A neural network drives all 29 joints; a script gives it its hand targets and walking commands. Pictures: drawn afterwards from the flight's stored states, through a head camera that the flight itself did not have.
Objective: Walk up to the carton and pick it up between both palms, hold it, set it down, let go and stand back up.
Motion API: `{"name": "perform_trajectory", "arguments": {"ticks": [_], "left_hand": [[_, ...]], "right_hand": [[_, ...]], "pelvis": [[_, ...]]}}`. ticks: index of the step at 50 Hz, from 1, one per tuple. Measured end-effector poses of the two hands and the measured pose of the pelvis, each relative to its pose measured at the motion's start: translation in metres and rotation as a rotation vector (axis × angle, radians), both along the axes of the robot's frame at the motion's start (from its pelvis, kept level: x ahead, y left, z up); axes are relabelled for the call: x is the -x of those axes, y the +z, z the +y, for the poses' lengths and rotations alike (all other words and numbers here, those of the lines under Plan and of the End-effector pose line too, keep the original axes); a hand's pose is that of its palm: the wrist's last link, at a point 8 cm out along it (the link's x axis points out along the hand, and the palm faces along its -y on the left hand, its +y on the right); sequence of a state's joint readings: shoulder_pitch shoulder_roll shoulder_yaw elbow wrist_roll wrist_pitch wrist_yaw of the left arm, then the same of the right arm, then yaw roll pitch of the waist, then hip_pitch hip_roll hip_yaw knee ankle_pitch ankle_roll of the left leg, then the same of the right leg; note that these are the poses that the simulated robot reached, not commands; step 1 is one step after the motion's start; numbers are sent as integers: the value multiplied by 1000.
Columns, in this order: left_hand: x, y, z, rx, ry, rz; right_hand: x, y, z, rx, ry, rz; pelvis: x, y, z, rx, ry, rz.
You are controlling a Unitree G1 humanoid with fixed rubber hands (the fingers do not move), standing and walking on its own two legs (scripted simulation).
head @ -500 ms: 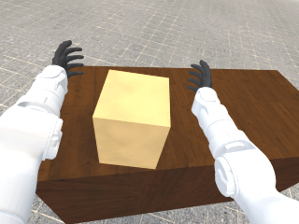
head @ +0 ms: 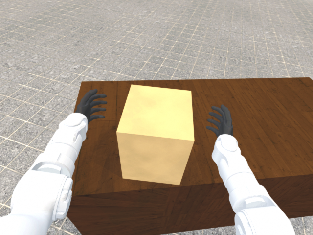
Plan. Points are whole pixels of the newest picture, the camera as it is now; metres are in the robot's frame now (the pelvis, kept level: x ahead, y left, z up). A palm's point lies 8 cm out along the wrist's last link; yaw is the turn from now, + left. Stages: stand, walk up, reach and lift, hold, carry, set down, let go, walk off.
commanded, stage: set down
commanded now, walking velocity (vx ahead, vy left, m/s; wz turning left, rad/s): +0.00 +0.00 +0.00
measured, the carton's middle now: (155, 135) +0.45 -0.05 -0.02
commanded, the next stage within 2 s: none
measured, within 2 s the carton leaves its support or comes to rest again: neither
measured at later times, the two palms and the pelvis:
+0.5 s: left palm (71, 140) +0.37 +0.19 +0.07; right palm (218, 158) +0.30 -0.20 +0.05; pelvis +0.00 -0.01 +0.00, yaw +0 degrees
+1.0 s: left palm (60, 175) +0.30 +0.22 +0.02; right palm (217, 178) +0.26 -0.19 +0.02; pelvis +0.01 +0.00 +0.00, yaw +0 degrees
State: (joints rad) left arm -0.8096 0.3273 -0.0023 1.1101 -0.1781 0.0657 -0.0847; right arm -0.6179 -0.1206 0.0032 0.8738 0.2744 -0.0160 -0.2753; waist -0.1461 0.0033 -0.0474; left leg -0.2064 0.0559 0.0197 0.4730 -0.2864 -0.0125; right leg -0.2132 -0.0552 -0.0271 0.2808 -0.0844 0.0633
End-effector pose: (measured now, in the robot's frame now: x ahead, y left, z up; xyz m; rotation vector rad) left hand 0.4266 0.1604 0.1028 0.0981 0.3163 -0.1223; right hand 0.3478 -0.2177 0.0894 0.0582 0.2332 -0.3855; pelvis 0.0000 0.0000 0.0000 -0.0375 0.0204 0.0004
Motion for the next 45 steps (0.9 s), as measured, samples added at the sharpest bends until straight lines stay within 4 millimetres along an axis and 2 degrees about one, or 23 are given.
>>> {"name": "perform_trajectory", "arguments": {"ticks": [3, 15, 23, 30, 35, 41, 45], "left_hand": [[8, -10, 1, 8, 7, -9], [33, -17, 23, 19, 50, -29], [52, -25, 28, 22, 37, -48], [74, -50, 33, 31, 43, 8], [86, -55, 39, 40, 47, -25], [104, -67, 50, 42, 66, -19], [120, -79, 55, 42, 79, 9]], "right_hand": [[7, -8, 0, -9, 7, -11], [24, -25, 14, -42, 41, -23], [41, -36, 20, -57, 33, -43], [61, -50, 22, -52, 22, -25], [70, -50, 25, -46, 16, -49], [84, -70, 30, -44, 24, 2], [90, -74, 31, -44, 17, -14]], "pelvis": [[2, 0, -2, -1, -5, -2], [2, 1, -12, -4, -3, -32], [2, 0, -14, -4, 7, -59], [3, 0, -12, -3, 2, -81], [1, 0, -11, -4, -1, -85], [-4, 0, -9, 0, -2, -100], [-8, -1, -7, 2, 1, -97]]}}
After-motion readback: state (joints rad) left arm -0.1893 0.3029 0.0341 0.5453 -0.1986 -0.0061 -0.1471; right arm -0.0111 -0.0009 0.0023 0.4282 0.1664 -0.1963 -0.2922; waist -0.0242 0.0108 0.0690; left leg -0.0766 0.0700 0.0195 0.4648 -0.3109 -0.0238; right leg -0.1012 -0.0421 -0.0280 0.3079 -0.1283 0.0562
